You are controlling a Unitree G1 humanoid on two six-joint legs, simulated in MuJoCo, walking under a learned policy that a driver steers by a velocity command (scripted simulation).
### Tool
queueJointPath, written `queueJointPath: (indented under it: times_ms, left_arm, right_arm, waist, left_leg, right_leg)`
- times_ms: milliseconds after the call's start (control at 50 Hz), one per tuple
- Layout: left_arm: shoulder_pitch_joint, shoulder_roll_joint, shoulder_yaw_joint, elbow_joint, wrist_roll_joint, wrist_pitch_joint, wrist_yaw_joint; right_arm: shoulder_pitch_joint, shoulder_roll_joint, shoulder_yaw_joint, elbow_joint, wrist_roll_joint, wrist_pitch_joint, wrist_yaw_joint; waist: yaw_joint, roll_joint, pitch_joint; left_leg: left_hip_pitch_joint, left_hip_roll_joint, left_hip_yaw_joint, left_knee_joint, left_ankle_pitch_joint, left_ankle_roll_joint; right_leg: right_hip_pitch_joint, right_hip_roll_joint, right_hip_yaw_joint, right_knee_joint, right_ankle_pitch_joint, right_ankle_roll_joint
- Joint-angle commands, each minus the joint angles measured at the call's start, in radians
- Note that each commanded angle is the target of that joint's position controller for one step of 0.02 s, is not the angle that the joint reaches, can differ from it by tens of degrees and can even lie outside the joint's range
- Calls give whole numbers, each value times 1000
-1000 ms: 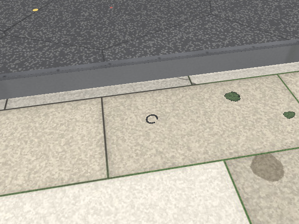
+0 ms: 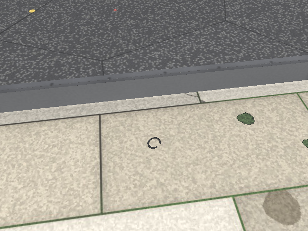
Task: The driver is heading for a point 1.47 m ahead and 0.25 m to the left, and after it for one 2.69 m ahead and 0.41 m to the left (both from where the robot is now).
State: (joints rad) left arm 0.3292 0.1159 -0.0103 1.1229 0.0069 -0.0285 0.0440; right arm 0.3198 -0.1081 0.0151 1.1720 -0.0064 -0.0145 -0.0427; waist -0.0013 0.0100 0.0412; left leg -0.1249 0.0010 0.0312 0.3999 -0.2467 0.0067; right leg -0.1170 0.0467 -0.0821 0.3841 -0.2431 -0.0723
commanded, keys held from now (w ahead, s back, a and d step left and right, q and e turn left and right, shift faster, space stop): no key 0.38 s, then w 0.62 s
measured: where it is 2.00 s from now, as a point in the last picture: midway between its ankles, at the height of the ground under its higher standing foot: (147, 193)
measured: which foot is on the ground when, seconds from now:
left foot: down 0.00-0.46, up 0.48-0.78, down 0.80-1.00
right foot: down 0.00-0.80, up 0.82-1.00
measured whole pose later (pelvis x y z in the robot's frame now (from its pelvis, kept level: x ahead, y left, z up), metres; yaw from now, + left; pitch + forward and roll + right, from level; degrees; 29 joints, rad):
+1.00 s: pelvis +0.17 +0.08 +0.00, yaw +0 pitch +0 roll +0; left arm 0.28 0.19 0.05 1.02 0.03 -0.07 -0.03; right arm 0.42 -0.14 -0.04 1.07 -0.02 -0.09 0.00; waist 0.00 -0.03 0.01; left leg -0.10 -0.05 0.11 0.32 -0.23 0.08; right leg -0.50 -0.07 -0.04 1.09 -0.22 -0.09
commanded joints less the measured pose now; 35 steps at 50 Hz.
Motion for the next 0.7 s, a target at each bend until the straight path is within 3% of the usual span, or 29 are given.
queueJointPath:
  times_ms: [20,380,400,440,460,500,520,560,620,700]
  left_arm:
    - [92,60,8,2,0,-2,3]
    - [106,48,3,18,0,-3,5]
    - [115,43,2,21,1,-2,4]
    - [131,83,19,21,0,5,3]
    - [159,110,33,25,1,12,1]
    - [237,141,53,38,5,20,-5]
    - [254,137,57,41,11,18,-8]
    - [249,142,63,33,25,1,-12]
    - [197,133,61,7,15,-27,-13]
    - [203,148,61,3,12,-47,-14]
  right_arm:
    - [82,-62,-8,1,-1,-1,-3]
    - [89,-57,-5,14,0,6,-4]
    - [96,-51,-3,18,-2,7,-3]
    - [90,-64,-11,8,-9,9,-1]
    - [76,-65,-15,-6,-15,10,4]
    - [13,-49,-16,-53,-35,6,19]
    - [-27,-48,-17,-80,-39,0,27]
    - [-73,-68,-29,-122,-35,-16,41]
    - [-68,-74,-43,-139,-23,-40,58]
    - [-120,-73,-52,-186,-14,-39,67]
  waist:
    - [5,-8,39]
    - [2,-6,56]
    - [5,-8,38]
    - [16,-45,58]
    - [30,-86,80]
    - [69,-135,166]
    - [79,-136,198]
    - [63,-80,194]
    - [22,-44,126]
    - [21,-108,115]
  left_leg:
    - [-36,102,-96,-51,192,32]
    - [-34,100,-90,-56,153,27]
    - [-28,93,-86,-61,100,28]
    - [-81,40,-40,8,-84,41]
    - [-157,6,-4,85,-195,48]
    - [-331,-11,67,256,-254,56]
    - [-383,20,52,353,-241,61]
    - [-500,61,0,499,-239,67]
    - [-470,71,0,452,-132,56]
    - [-335,42,49,292,-68,46]
  right_leg:
    - [-6,-147,134,-59,241,-2]
    - [-26,-148,144,-78,209,0]
    - [-19,-141,145,-93,121,-3]
    - [-28,-133,179,-119,-159,-31]
    - [-26,-161,238,-149,-353,-65]
    - [-32,-305,421,-261,-615,-153]
    - [-57,-360,490,-300,-618,-190]
    - [-12,-397,517,-323,-506,-219]
    - [22,-334,376,-304,-297,-169]
    - [-51,-281,251,-262,-199,-146]
Keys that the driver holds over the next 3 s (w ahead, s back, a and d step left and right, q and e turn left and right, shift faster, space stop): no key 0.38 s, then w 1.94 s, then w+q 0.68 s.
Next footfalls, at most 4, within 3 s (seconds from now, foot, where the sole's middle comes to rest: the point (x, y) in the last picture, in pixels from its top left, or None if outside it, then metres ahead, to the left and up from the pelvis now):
0.80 left None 0.18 0.15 -0.78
1.32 right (166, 229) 0.52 -0.01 -0.78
1.88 left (129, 166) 0.84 0.17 -0.78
2.44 right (163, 123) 1.12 -0.01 -0.78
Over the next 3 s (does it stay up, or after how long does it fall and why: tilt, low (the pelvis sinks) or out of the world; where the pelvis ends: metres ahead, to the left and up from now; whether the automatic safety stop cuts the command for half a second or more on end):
stays up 1.24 0.13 -0.01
